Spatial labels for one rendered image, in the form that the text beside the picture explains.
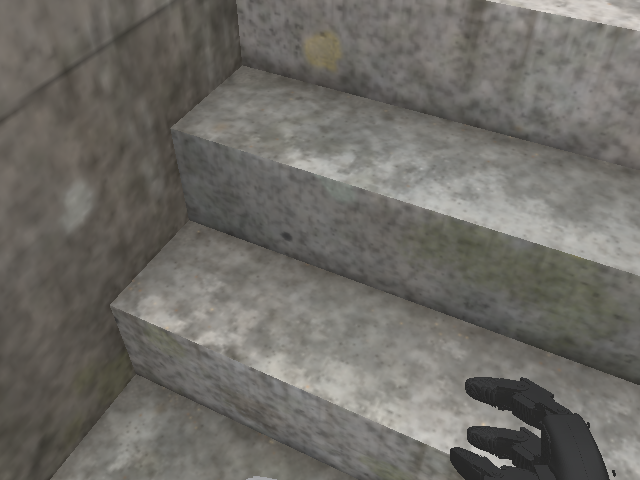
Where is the right robot hand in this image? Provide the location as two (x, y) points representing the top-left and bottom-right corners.
(450, 377), (616, 480)

